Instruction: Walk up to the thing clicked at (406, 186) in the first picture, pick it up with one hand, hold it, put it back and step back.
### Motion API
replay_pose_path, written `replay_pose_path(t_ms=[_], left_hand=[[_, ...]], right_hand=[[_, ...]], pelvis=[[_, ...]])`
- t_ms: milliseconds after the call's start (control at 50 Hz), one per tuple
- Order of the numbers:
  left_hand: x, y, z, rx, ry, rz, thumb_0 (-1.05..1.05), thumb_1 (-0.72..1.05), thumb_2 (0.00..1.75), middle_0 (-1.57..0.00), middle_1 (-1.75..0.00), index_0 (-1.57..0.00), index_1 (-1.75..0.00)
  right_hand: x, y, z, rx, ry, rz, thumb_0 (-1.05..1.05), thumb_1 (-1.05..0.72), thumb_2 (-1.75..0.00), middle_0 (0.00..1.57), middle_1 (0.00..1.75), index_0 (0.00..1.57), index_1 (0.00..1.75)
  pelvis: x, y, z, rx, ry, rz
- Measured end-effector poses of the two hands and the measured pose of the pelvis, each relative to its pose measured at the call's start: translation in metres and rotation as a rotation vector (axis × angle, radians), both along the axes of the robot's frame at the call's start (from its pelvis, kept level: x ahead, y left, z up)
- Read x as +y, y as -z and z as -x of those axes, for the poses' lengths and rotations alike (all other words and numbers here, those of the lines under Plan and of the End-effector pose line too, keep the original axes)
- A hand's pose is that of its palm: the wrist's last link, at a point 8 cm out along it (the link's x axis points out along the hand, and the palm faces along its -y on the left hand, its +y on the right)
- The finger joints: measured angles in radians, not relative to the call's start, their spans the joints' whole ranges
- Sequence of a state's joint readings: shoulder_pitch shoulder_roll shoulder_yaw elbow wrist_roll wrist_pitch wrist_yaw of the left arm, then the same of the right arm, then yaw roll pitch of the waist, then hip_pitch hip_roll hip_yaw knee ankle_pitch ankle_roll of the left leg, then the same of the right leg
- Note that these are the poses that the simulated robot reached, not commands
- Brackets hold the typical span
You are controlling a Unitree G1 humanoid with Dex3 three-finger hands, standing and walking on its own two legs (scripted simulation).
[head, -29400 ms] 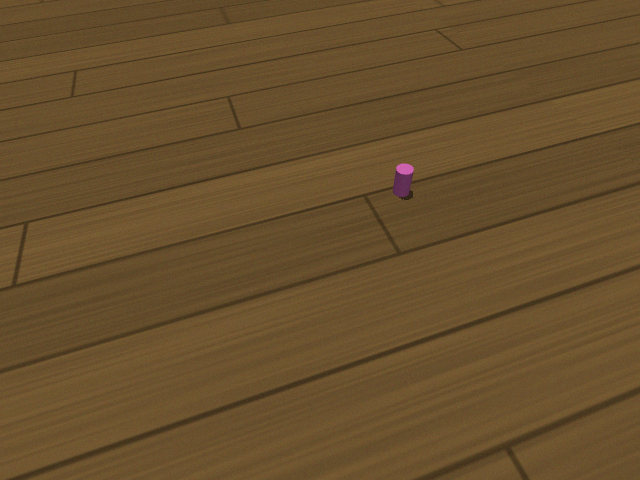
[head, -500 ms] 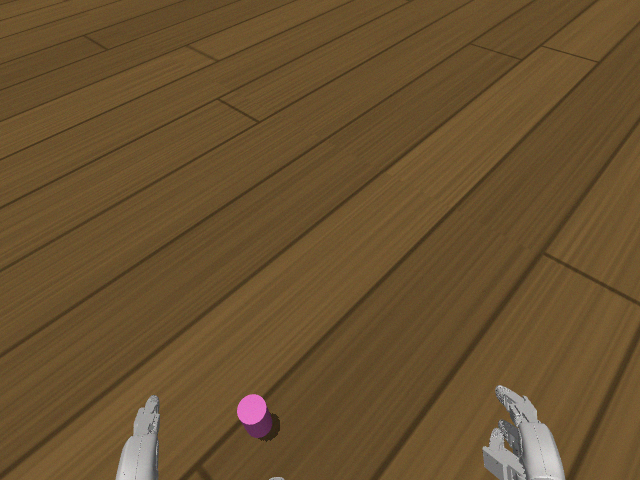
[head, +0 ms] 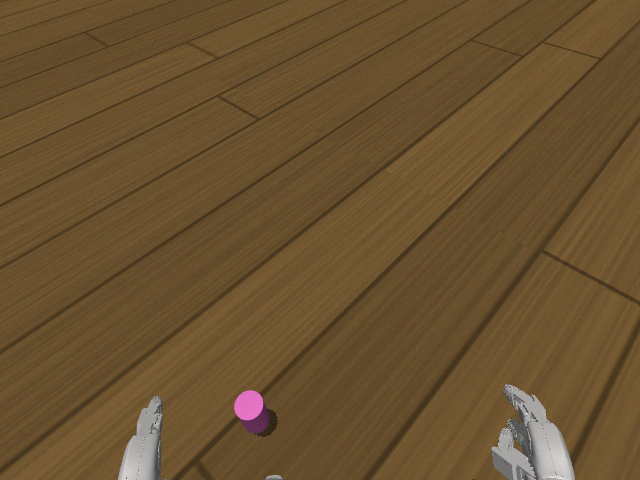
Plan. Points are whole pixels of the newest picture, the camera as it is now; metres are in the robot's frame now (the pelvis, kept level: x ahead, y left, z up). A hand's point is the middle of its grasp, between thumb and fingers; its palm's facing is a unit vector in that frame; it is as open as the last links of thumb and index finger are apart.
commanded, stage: home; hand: left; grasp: from the side
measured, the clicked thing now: (252, 412) +0.41 +0.22 -0.66
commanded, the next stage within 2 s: stand in 1.08 s
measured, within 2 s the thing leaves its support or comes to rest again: neither
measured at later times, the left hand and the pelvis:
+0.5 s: hand (193, 479) +0.15 +0.18 -0.06, palm faces +0.11 -0.96 -0.27, open 17.5 cm; pelvis -0.01 +0.00 +0.00, yaw +0 degrees
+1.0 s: hand (190, 476) +0.16 +0.18 -0.06, palm faces +0.11 -0.96 -0.28, open 17.4 cm; pelvis -0.01 +0.00 +0.00, yaw +0 degrees
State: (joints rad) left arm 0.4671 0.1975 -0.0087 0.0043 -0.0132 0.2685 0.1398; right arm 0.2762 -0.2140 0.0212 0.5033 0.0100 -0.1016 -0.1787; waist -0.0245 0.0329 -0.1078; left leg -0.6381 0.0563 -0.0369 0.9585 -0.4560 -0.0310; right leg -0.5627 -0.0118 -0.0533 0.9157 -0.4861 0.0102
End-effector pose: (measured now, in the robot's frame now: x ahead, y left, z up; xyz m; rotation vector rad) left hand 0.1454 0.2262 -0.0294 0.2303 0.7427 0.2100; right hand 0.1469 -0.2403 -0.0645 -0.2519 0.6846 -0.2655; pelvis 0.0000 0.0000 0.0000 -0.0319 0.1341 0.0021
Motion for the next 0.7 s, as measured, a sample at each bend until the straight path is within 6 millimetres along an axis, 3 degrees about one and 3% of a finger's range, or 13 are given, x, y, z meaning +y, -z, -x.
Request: replay_pose_path(t_ms=[700], left_hand=[[0.001, -0.001, 0.012, -0.009, 0.001, 0.005, -0.01, -0.54, 0.06, -0.06, -0.05, -0.05, -0.05]], right_hand=[[0.008, -0.002, 0.009, -0.028, -0.016, -0.011, 0.01, -0.9, -0.9, 0.21, 0.3, 0.2, 0.3]], pelvis=[[0.001, -0.002, 0.012, -0.019, 0.002, -0.002]])
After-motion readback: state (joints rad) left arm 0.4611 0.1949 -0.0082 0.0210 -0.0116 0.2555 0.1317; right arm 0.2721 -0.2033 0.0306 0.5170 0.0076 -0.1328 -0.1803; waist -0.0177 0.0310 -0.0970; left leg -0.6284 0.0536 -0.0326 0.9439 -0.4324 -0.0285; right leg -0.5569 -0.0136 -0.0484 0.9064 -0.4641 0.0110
